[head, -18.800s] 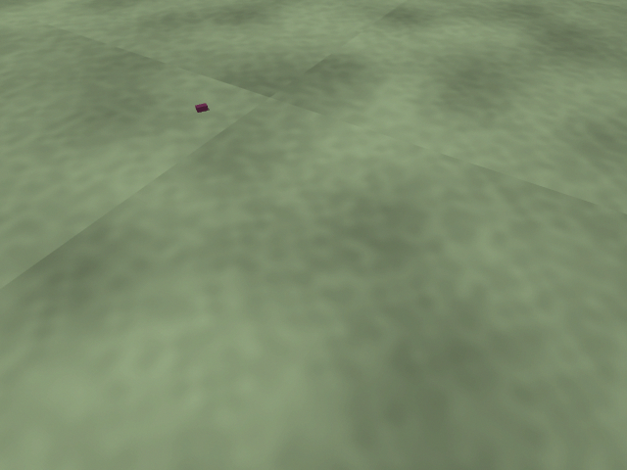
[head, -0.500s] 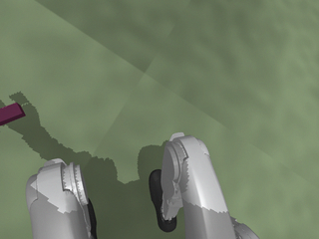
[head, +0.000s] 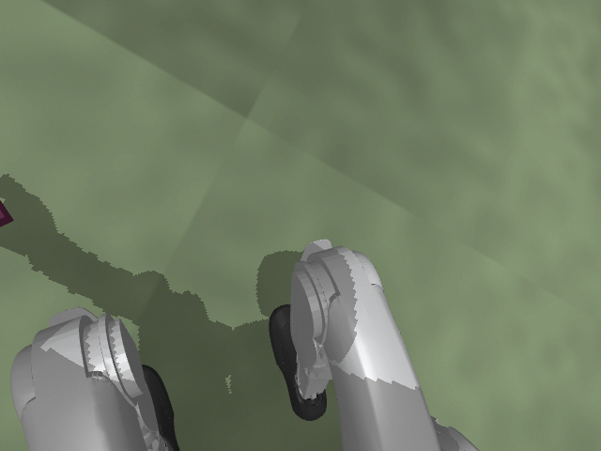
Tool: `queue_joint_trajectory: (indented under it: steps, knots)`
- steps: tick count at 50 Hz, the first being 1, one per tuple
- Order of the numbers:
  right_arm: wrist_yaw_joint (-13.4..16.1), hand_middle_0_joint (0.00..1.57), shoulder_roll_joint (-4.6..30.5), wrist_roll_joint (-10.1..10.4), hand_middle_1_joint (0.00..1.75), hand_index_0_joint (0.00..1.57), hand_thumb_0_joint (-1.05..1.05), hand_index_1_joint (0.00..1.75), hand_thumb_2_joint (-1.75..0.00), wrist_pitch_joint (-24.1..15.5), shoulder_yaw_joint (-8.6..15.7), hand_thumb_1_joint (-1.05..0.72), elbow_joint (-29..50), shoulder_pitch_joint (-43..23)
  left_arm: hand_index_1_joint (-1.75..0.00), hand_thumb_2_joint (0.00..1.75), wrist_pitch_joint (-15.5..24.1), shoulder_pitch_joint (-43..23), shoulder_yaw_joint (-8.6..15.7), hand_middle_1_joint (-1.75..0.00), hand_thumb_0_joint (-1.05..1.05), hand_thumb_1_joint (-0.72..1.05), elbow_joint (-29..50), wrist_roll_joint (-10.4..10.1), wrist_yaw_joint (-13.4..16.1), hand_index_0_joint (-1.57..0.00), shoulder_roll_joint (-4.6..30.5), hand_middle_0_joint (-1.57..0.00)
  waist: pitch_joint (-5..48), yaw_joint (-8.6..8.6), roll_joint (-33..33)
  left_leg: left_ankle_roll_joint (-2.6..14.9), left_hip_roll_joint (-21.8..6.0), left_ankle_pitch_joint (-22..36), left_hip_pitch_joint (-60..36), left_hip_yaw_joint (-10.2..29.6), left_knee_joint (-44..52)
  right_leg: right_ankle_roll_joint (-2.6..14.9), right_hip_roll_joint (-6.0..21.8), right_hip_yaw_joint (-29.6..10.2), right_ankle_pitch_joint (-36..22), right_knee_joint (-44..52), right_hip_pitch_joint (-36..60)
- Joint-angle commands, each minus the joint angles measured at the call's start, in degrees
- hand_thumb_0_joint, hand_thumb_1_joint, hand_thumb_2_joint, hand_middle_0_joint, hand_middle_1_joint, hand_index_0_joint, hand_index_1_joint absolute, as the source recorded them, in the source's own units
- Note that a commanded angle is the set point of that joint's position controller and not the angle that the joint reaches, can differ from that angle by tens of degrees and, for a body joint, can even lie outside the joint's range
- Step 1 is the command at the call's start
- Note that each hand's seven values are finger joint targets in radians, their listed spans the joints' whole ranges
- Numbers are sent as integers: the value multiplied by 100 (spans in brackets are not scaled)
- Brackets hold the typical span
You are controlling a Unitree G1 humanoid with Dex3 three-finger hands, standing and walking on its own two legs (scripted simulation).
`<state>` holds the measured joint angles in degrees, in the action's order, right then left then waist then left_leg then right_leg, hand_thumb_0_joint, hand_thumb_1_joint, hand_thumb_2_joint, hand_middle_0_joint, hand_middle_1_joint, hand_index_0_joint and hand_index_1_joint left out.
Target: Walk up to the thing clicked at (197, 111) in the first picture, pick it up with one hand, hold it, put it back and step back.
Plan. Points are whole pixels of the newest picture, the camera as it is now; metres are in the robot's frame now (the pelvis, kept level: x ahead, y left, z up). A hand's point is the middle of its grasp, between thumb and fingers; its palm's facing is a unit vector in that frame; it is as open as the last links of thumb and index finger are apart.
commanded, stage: rest palm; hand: left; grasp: from above
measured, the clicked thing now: out of the picture +0.47 +0.33 -0.30
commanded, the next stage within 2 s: close in 1.40 s
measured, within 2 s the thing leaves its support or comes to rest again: neither
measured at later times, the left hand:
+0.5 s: hand out of the picture +0.46 +0.31 -0.24, palm faces -0.40 -0.26 -0.88, open 14.4 cm
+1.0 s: hand out of the picture +0.47 +0.32 -0.26, palm faces -0.40 -0.27 -0.88, open 13.9 cm
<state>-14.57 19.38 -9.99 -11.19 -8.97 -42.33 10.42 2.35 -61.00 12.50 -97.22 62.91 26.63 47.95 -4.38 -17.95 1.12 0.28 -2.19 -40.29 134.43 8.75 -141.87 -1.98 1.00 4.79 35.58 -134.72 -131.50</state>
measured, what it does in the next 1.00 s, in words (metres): stands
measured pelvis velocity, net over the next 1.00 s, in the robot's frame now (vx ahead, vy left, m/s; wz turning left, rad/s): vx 0.01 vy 0.01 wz -0.08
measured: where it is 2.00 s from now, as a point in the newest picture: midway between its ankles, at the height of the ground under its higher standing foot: (235, 414)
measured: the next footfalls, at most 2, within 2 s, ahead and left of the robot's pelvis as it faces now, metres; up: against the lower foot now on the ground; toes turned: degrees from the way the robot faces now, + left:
none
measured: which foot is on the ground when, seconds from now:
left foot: down 0.00-1.00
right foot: down 0.00-1.00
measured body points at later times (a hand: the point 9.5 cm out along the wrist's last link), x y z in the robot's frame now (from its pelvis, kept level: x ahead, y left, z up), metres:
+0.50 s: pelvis +0.01 +0.01 -0.01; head +0.29 +0.10 +0.33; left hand +0.48 +0.32 -0.19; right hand +0.03 -0.25 -0.07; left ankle +0.07 +0.13 -0.28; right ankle +0.11 -0.12 -0.28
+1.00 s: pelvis +0.01 +0.01 -0.01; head +0.30 +0.12 +0.31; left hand +0.48 +0.33 -0.21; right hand +0.02 -0.24 -0.07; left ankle +0.07 +0.13 -0.28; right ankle +0.11 -0.12 -0.28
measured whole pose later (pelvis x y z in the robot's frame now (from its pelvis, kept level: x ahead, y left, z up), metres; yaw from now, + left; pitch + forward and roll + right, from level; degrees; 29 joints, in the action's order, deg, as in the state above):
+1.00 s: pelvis +0.01 +0.01 -0.01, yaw -5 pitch +29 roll -15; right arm -18.6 20.0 -15.2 -17.7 -16.0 -40.9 6.9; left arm 5.6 -65.8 13.6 -106.7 67.2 36.1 60.1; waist -10.1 -22.6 7.2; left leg 1.0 -1.8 -43.2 134.9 13.7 -147.3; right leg -3.6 0.0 8.7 37.0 -135.7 -128.8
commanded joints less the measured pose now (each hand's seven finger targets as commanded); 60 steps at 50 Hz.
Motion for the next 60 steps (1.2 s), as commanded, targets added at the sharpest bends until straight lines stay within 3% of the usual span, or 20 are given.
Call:
queue_joint_trajectory:
  steps: [1, 2, 3, 4, 6, 11, 18, 23, 24, 25, 28, 31, 32, 43, 44, 50, 55, 56, 59, 60]
  knots:
    - [93, 20, 1459, -54, 30, 20, 0, 30, -89, -112, 507, -88, -80, 1235, -95, 94, 452, -2058, 44, -94, 0, -51, 1591, 197, 384, -13, 1952, -15, 4274, -98, -2086, 107, 171, 654, -2631, -549, 1351, 351, -267, 502, -503, 1230, 2393]
    - [99, 20, 1436, -57, 30, 20, 0, 30, -89, -112, 537, -88, -127, 1223, -95, 99, 482, -2004, 44, -93, 0, -57, 1660, 267, 471, -9, 1890, -11, 4436, -61, -2344, 64, 158, 702, -2826, -541, 1382, 380, -271, 525, -568, 1171, 2310]
    - [77, 20, 1434, -101, 30, 20, 0, 30, -89, -147, 554, -88, -142, 1271, -95, 99, 485, -2062, -78, -93, 0, -58, 1573, 337, 523, -8, 1574, -11, 4311, -251, -2436, 42, 152, 710, -2984, -508, 1366, 374, -238, 594, -649, 1143, 2062]
    - [75, 20, 1464, -90, 30, 20, 0, 30, -90, -152, 592, -88, -205, 1241, -93, 104, 492, -2066, -111, -89, 0, -60, 1761, 365, 612, -6, 1479, -10, 4468, -153, -2645, -4, 142, 814, -3178, -486, 1467, 403, -243, 627, -743, 1123, 1978]
    - [8, 20, 1441, -136, 30, 20, 0, 30, -90, -183, 643, -88, -277, 1258, -93, 104, 385, -1919, -316, -88, 0, -61, 989, 361, 695, -6, 934, -11, 4005, -373, -2403, 0, 121, 774, -2994, -452, 1382, 391, -247, 687, -772, 1105, 1652]
    - [-71, 20, 1606, -197, 30, 20, 0, 30, -89, -255, 556, -88, -331, 1303, -95, 105, 162, -1827, -445, -91, 0, -61, -15, 343, 714, -5, 852, -9, 3425, -402, -2201, -21, 119, 1071, -2894, -295, 1500, 386, -218, 782, -982, 985, 1437]
    - [-178, 20, 1717, -246, 30, 20, 0, 30, -89, -363, 340, -87, -123, 1127, -94, 101, 175, -1953, -194, -91, 0, -58, -96, 467, 908, -7, 1449, -10, 3678, -404, -2175, 8, 112, 1488, -2978, -278, 1357, 348, -230, 778, -1345, 856, 1925]
    - [-246, 20, 1832, -345, 30, 20, 0, 30, -90, -410, 182, -88, -10, 1095, -94, 101, 218, -2048, 242, -91, 0, -58, -153, 627, 1183, -7, 2160, -10, 3713, -467, -2255, 52, 93, 1595, -2916, -358, 1162, 307, -272, 747, -1478, 912, 2307]
    - [-239, 20, 1862, -330, 30, 20, 0, 30, -90, -401, 169, -88, 22, 1039, -94, 100, 213, -2029, 319, -91, 0, -57, -49, 609, 1260, -7, 2269, -10, 3877, -367, -2389, 32, 87, 1664, -2973, -348, 1186, 329, -288, 740, -1521, 888, 2365]
    - [-263, 20, 1801, -359, 30, 20, 0, 30, -90, -441, 104, -88, 66, 955, -94, 99, 200, -1980, 196, -90, 0, -57, -286, 582, 1297, -8, 2090, -11, 3692, -466, -2378, 32, 79, 1561, -2924, -348, 1152, 326, -295, 772, -1459, 854, 2267]
    - [-317, 20, 1910, -433, 30, 20, 0, 30, -90, -519, 84, -88, 40, 990, -93, 97, 166, -2046, 321, -91, 0, -54, -355, 595, 1398, -9, 2259, -11, 3537, -597, -2421, 27, 54, 1414, -2885, -302, 1110, 300, -310, 832, -1359, 878, 2226]
    - [-322, 20, 1877, -446, 30, 20, 0, 30, -90, -542, 9, -88, 32, 950, -93, 96, 150, -1953, 244, -91, 0, -53, -344, 447, 1379, -10, 2341, -12, 3569, -556, -2339, 71, 44, 1278, -2686, -316, 1080, 282, -354, 796, -1292, 999, 2509]
    - [-314, 20, 1934, -456, 30, 20, 0, 30, -90, -550, -6, -88, -39, 1018, -92, 96, 152, -1928, 423, -90, 0, -53, -327, 429, 1384, -10, 2613, -13, 3601, -557, -2295, 83, 33, 1311, -2654, -300, 1021, 265, -336, 811, -1330, 991, 2588]
    - [-366, 20, 1947, -482, 30, 20, 0, 30, -90, -621, -158, -89, -30, 947, -90, 90, 288, -1816, 57, -89, 0, -46, -307, 345, 1064, -14, 2417, -16, 3241, -782, -2369, 35, -12, 1421, -2804, -92, 998, 261, -373, 976, -1415, 899, 2457]
    - [-351, 20, 1957, -450, 30, 20, 0, 30, -90, -615, -177, -89, -73, 957, -89, 91, 337, -1850, 148, -87, 0, -47, -162, 326, 1110, -15, 2584, -17, 3404, -675, -2462, 3, -29, 1512, -2919, -31, 1070, 276, -374, 996, -1461, 886, 2506]
    - [-402, 20, 2081, -496, 30, 20, 0, 30, -90, -654, -172, -89, 2, 822, -87, 87, 375, -1750, -88, -86, 0, -42, -485, 477, 1206, -18, 2352, -20, 2998, -791, -2681, -68, -65, 1378, -3001, 70, 1156, 286, -390, 1090, -1351, 817, 2160]
    - [-465, 20, 2186, -482, 30, 20, 0, 30, -90, -749, -204, -89, 65, 769, -87, 86, 359, -1822, -97, -86, 0, -41, -551, 513, 1334, -18, 2381, -20, 2746, -850, -2468, -43, -65, 1212, -2797, 59, 1132, 265, -402, 1085, -1265, 863, 2176]
    - [-480, 20, 2110, -471, 30, 20, 0, 30, -90, -761, -282, -89, 82, 778, -86, 87, 364, -1822, 41, -84, 0, -41, -504, 529, 1385, -19, 2558, -21, 2796, -807, -2460, -49, -73, 1284, -2826, 92, 1135, 258, -390, 1091, -1326, 837, 2206]
    - [-525, 20, 2158, -496, 30, 20, 0, 30, -90, -821, -252, -89, 148, 711, -84, 82, 321, -1726, -132, -82, 0, -36, -704, 506, 1407, -23, 2279, -24, 2588, -953, -2372, -52, -76, 1236, -2811, 108, 1097, 227, -386, 1101, -1344, 837, 2178]
    - [-512, 20, 2156, -496, 30, 20, 0, 30, -90, -829, -310, -89, 99, 747, -85, 81, 324, -1756, -35, -84, 0, -35, -686, 514, 1457, -22, 2466, -23, 2715, -927, -2377, -59, -84, 1225, -2828, 119, 1152, 231, -404, 1119, -1312, 888, 2274]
